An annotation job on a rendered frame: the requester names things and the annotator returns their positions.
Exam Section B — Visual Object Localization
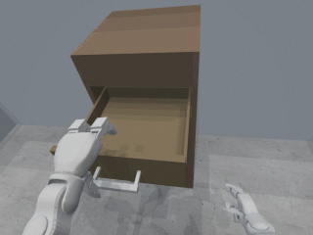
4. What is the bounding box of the right robot hand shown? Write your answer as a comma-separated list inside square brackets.
[223, 183, 260, 228]

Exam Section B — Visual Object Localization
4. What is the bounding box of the handle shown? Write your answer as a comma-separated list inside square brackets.
[93, 166, 142, 194]

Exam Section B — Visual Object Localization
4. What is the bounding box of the left robot forearm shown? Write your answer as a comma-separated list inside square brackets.
[22, 172, 85, 235]

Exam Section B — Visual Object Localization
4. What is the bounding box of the drawer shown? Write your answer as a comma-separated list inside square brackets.
[50, 86, 192, 187]

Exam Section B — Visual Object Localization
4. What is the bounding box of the cabinet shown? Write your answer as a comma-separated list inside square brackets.
[70, 5, 201, 189]

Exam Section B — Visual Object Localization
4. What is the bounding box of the right robot forearm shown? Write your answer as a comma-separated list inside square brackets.
[244, 212, 276, 235]

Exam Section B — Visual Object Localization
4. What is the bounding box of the left robot hand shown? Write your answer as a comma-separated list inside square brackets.
[54, 117, 117, 199]

